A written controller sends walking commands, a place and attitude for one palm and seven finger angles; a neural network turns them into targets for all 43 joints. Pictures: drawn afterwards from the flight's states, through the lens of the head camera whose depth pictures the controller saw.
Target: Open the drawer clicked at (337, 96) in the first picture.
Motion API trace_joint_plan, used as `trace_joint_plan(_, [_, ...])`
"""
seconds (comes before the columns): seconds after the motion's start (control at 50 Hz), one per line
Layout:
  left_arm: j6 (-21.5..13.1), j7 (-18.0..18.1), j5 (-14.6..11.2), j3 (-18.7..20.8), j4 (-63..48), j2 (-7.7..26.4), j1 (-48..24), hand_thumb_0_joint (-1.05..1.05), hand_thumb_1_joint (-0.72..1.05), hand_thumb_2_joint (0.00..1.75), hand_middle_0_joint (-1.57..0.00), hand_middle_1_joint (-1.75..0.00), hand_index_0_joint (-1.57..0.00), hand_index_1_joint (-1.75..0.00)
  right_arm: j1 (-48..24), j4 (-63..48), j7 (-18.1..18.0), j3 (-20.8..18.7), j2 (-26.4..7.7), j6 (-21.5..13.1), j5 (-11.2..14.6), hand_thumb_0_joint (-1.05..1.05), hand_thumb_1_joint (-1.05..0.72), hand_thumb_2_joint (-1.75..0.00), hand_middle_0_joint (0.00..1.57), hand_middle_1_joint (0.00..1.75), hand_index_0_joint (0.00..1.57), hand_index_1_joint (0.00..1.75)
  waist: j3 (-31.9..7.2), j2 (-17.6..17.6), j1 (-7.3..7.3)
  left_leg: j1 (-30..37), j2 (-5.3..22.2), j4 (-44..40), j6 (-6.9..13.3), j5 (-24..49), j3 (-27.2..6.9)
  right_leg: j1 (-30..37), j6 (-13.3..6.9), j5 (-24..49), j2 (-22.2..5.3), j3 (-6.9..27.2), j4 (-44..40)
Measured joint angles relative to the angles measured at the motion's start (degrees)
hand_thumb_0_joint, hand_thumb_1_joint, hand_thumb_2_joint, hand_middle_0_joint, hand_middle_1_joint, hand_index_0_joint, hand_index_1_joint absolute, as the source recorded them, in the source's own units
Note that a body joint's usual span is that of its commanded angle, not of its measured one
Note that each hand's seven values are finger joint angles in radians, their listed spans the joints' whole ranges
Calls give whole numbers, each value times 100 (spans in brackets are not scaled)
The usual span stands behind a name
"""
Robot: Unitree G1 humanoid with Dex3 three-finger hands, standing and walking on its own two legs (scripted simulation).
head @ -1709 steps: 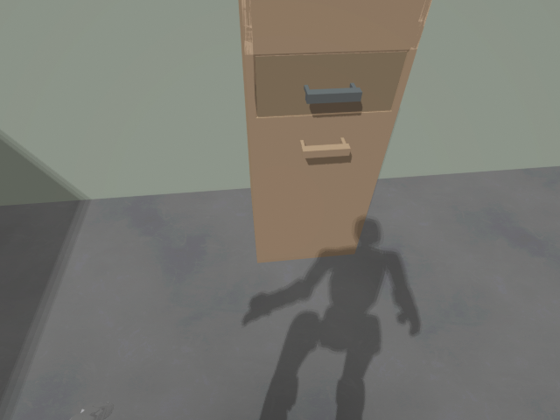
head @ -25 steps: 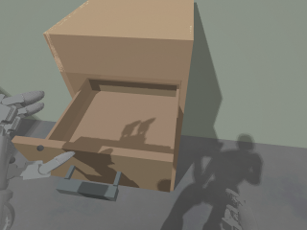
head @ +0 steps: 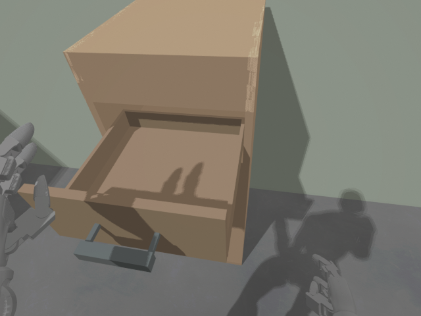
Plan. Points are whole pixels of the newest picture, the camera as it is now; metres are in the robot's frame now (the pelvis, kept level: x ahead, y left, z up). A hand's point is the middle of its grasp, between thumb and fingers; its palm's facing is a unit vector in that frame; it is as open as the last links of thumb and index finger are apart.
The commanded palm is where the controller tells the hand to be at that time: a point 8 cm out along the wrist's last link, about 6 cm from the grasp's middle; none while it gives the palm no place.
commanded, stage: draw the hand back to the body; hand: left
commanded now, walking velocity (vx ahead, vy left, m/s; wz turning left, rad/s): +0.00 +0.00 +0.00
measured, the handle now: (120, 244) +0.23 +0.21 +0.04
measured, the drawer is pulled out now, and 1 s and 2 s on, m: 0.29 0.29 0.29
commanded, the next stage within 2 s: step back with the hand held close in 0.02 s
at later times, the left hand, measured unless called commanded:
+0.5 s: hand (33, 236) +0.16 +0.24 +0.20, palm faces +0.27 -0.77 -0.57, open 7.5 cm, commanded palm +0.08 +0.30 +0.23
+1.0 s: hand out of the picture +0.08 +0.27 +0.21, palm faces +0.43 -0.77 -0.47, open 7.5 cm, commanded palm +0.00 +0.32 +0.23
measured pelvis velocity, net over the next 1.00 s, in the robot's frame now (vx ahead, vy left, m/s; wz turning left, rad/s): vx -0.12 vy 0.04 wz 0.01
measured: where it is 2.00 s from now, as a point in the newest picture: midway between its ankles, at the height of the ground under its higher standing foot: outside the picture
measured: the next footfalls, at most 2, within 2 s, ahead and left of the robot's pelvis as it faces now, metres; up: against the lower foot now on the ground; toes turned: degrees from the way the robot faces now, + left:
right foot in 1.18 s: -0.18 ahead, -0.11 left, +0.00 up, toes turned -5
left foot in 1.40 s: -0.14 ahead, +0.12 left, +0.00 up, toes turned +2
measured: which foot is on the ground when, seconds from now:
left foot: down 0.00-1.00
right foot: down 0.00-0.94, up 0.96-1.00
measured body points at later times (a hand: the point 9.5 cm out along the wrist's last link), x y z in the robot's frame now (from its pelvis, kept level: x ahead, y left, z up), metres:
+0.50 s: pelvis -0.05 +0.02 +0.00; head -0.01 +0.02 +0.44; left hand +0.13 +0.28 +0.23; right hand +0.13 -0.23 -0.09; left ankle -0.02 +0.13 -0.74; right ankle -0.04 -0.09 -0.74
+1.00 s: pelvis -0.12 +0.04 -0.02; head -0.10 +0.06 +0.43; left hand +0.05 +0.31 +0.24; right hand +0.05 -0.20 -0.09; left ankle -0.03 +0.13 -0.74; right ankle -0.06 -0.09 -0.73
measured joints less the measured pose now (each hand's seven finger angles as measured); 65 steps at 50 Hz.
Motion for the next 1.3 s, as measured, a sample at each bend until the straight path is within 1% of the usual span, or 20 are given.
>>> trace_joint_plan(0.16, [-55, -33, -12, 92, 62, 52, 1, 2, 87, 89, -21, -31, -21, -31, 64, -1, -8, -32, -35, 33, 33, 1, -90, -90, 20, 30, 20, 30, 12, 39, -52, -69, 57, 42, -25, 33, -25, -35, -41, 56, 59, -24, -20])
trace_joint_plan(0.26, [-302, -38, 72, 431, 26, 256, -36, 2, 88, 90, -21, -30, -21, -30, 38, -177, 11, -44, -78, 208, 71, 1, -90, -90, 21, 30, 20, 30, 65, -21, -262, -548, 70, 301, 65, 52, -97, -418, -39, 130, 73, -100, 76])
trace_joint_plan(0.32, [-356, -39, 84, 449, -77, 317, 112, 1, 88, 90, -21, -30, -21, -30, 21, -270, 23, -87, -111, 309, 83, 1, -90, -90, 21, 30, 20, 30, 129, -120, -375, -701, 28, 266, 10, 127, -50, -653, 0, 158, 16, -60, 190])
trace_joint_plan(0.4, [-361, -43, 93, 426, -350, 436, 490, 2, 88, 90, -21, -30, -21, -30, 38, -371, 19, -187, -130, 397, 98, 1, -90, -90, 20, 30, 20, 30, 181, -232, -497, -891, -45, 288, 82, 215, 26, -903, 68, 209, -67, 7, 311])
trace_joint_plan(0.46, [-410, -23, 91, 509, -598, 622, 715, 2, 88, 90, -21, -30, -21, -30, 84, -406, -3, -239, -101, 419, 103, 1, -90, -90, 20, 30, 20, 30, 198, -333, -542, -1036, -89, 358, 130, 256, 39, -1050, 107, 245, -115, 16, 393])
trace_joint_plan(0.58, [-568, 88, 88, 852, -848, 924, 778, 2, 88, 90, -21, -30, -21, -30, 177, -415, -15, -211, 21, 349, 77, 1, -90, -90, 20, 29, 20, 30, 164, -519, -482, -1271, -172, 428, 206, 394, 41, -1305, 173, 346, -205, 10, 535])
trace_joint_plan(0.68, [-671, 172, 122, 993, -769, 857, 566, 2, 88, 90, -21, -30, -21, -30, 185, -431, 22, -106, 121, 167, 55, 1, -90, -90, 20, 30, 20, 30, 151, -551, -372, -1441, -210, 566, 236, 470, 59, -1522, 186, 366, -256, 23, 779])
trace_joint_plan(0.76, [-701, 212, 161, 908, -677, 639, 366, 1, 88, 90, -21, -30, -21, -30, 189, -427, 67, -27, 148, 38, 50, 1, -90, -90, 21, 30, 20, 30, 142, -465, -318, -1609, -156, 784, 232, 427, 38, -1626, 163, 408, -219, -18, 878])
trace_joint_plan(0.86, [-685, 271, 187, 619, -804, 414, 143, 1, 88, 90, -21, -30, -21, -30, 203, -281, 101, -15, 65, -25, 14, 1, -90, -90, 21, 30, 20, 30, 177, -454, -346, -1857, -129, 1383, 185, -469, -20, -1710, 131, 503, -214, -90, 919])
trace_joint_plan(0.88, [-676, 276, 193, 587, -858, 413, 112, 1, 88, 90, -21, -30, -21, -30, 203, -238, 99, -25, 47, -15, -3, 1, -90, -90, 21, 30, 20, 30, 192, -480, -377, -1831, -129, 1367, 191, -431, -20, -1730, 145, 502, -231, -99, 959])
trace_joint_plan(0.92, [-686, 280, 203, 601, -935, 471, 69, 1, 88, 90, -21, -30, -21, -30, 215, -199, 81, -45, 33, 18, -24, 1, -90, -90, 21, 30, 20, 30, 249, -566, -433, -1798, -130, 1229, 226, 81, 34, -1758, 187, 500, -277, -104, 1041])
trace_joint_plan(0.96, [-720, 301, 223, 727, -953, 579, 77, 1, 88, 90, -21, -30, -21, -30, 242, -237, 53, -71, 34, 22, -36, 1, -90, -90, 21, 30, 20, 30, 285, -593, -444, -1811, -91, 1146, 287, 577, 86, -1891, 219, 136, -258, -66, 1297])
trace_joint_plan(1.02, [-797, 321, 256, 954, -845, 722, 26, 1, 88, 90, -21, -30, -21, -30, 285, -288, 54, -111, 129, -60, -56, 1, -90, -90, 21, 30, 20, 30, 286, -581, -474, -1888, -44, 1072, 317, 556, 91, -2097, 224, -705, -134, 173, 2333])
trace_joint_plan(1.06, [-819, 332, 242, 1065, -820, 782, -11, 1, 88, 90, -21, -30, -21, -30, 315, -295, 99, -105, 184, -152, -56, 1, -90, -90, 21, 30, 20, 30, 250, -536, -466, -1971, 12, 965, 298, 661, 64, -1967, 234, -907, -87, 230, 2564])
trace_joint_plan(1.12, [-880, 304, 182, 1190, -884, 825, 12, 2, 88, 90, -21, -30, -21, -30, 260, -247, 203, -32, 257, -274, -55, 1, -90, -90, 21, 30, 20, 30, 203, -568, -369, -2115, 117, 818, 251, 849, 159, -1522, 258, -948, -141, 232, 2099])
trace_joint_plan(1.18, [-930, 198, 123, 1167, -936, 832, -25, 2, 88, 90, -21, -30, -21, -30, 100, -248, 277, 61, 283, -352, -73, 1, -90, -90, 21, 30, 20, 30, 234, -608, -301, -2333, 205, 765, 182, 1025, 263, -972, 244, -698, -198, 205, 1199])
trace_joint_plan(1.22, [-984, 64, 113, 981, -905, 688, -164, 2, 88, 90, -21, -30, -21, -30, -104, -193, 304, 73, 196, -346, -63, 1, -90, -90, 21, 30, 20, 30, 451, -303, -340, -2395, 407, 713, 133, 1168, 91, -878, 272, -533, 35, 56, 872])
trace_joint_plan(1.24, [-1001, 12, 108, 922, -910, 694, -160, 2, 88, 90, -21, -30, -21, -30, -157, -163, 306, 74, 177, -318, -50, 1, -90, -90, 21, 30, 20, 30, 534, -231, -389, -2397, 428, 710, 114, 1060, -1, -840, 253, -402, 98, -2, 776])
trace_joint_plan(1.26, [-1012, -26, 82, 879, -936, 741, -99, 2, 88, 90, -21, -30, -21, -30, -163, -125, 305, 71, 183, -283, -2, 1, -90, -90, 21, 30, 20, 30, 562, -270, -424, -2388, 353, 930, 76, 714, -49, -832, 229, -317, 77, -13, 748])
trace_joint_plan(1.3, [-1050, -86, 67, 852, -1008, 836, 131, 1, 88, 90, -21, -30, -21, -30, -77, -61, 269, 43, 207, -180, 94, 1, -90, -90, 21, 30, 20, 30, 460, -491, -487, -2375, 73, 1867, 43, -166, -52, -873, 204, -258, -88, 18, 755])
